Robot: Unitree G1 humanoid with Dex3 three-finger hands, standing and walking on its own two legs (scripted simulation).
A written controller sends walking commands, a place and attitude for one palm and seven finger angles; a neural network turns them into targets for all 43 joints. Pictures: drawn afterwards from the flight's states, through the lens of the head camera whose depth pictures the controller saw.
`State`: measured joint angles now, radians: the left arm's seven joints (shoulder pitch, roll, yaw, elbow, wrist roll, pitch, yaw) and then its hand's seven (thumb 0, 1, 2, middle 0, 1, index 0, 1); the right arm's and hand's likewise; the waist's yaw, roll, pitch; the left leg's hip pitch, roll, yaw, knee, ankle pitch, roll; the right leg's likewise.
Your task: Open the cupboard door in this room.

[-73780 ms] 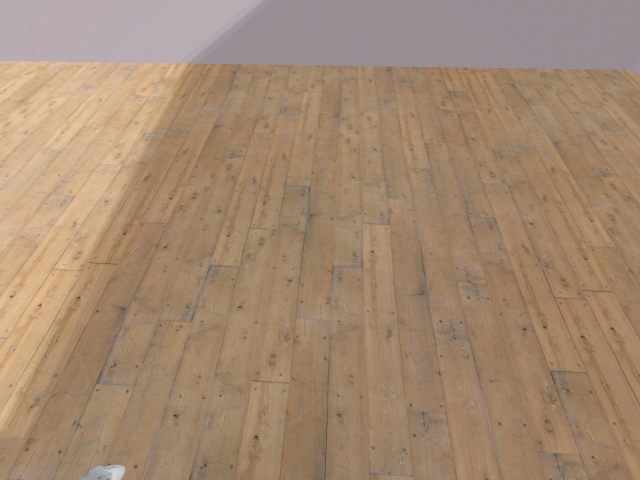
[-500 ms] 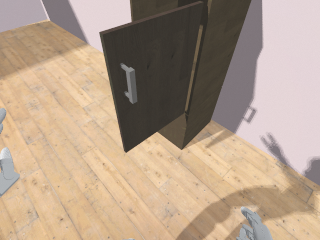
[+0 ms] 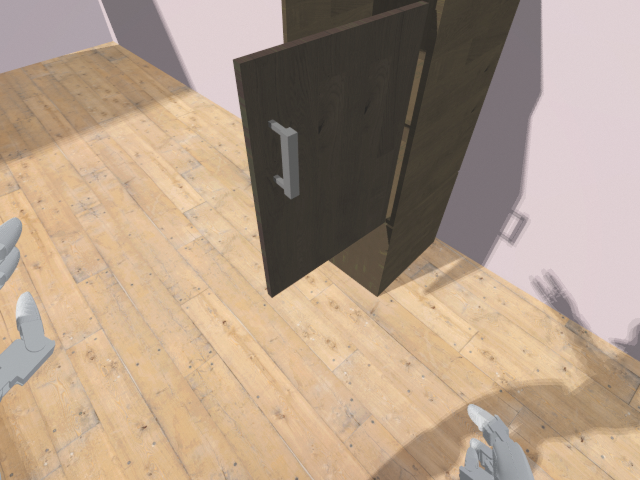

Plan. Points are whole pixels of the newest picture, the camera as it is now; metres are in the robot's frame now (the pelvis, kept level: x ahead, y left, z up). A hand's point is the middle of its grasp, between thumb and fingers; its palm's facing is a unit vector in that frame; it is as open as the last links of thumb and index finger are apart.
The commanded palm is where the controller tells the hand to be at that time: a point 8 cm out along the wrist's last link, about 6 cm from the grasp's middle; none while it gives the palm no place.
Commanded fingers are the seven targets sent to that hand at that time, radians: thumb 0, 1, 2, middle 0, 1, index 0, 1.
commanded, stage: stop stepping back and stand still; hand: left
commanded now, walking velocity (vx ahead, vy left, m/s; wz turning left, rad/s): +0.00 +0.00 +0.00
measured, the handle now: (283, 159) +0.60 +0.10 +0.07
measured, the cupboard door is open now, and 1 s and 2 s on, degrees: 84 84 84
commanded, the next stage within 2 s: let the arm hang, fingers relaxed in 0.12 s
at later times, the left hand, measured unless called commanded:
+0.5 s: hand out of the picture +0.06 +0.19 -0.16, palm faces -0.04 -0.97 -0.22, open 7.4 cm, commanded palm none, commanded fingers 0.00 0.90 0.90 -0.20 -0.30 -0.20 -0.30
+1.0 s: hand out of the picture +0.01 +0.21 -0.16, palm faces +0.07 -0.95 -0.30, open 7.4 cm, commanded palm none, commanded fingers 0.00 0.90 0.90 -0.20 -0.30 -0.20 -0.30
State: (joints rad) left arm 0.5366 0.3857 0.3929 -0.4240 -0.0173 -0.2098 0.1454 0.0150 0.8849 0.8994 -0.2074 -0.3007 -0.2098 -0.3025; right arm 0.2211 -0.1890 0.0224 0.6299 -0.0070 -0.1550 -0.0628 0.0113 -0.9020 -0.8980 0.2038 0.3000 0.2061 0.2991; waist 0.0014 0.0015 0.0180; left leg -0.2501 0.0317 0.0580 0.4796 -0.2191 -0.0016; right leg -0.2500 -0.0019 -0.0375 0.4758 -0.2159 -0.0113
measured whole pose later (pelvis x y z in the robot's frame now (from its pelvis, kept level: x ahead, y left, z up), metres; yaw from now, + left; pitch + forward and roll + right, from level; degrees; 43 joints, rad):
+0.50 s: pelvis -0.01 +0.00 -0.01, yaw +2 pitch -1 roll +0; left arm 0.22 0.21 -0.02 0.86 0.03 0.06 -0.01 0.01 0.90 0.90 -0.20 -0.30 -0.20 -0.30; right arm 0.16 -0.28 -0.01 0.93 -0.03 0.01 0.01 0.01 -0.91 -0.90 0.20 0.30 0.20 0.30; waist -0.04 0.00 0.06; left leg -0.31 0.00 0.03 0.53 -0.22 0.01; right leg -0.31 -0.04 -0.07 0.56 -0.24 -0.01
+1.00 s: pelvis -0.01 -0.01 +0.00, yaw +3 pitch -2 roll +0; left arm 0.19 0.24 0.03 1.14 0.01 0.01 0.02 0.01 0.91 0.90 -0.20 -0.30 -0.20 -0.30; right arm 0.24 -0.20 -0.01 1.12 -0.02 0.02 -0.01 0.00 -0.91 -0.90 0.20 0.30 0.20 0.30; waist -0.01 0.04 0.06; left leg -0.23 0.01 0.00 0.43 -0.17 -0.01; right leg -0.21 -0.02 -0.10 0.44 -0.20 -0.03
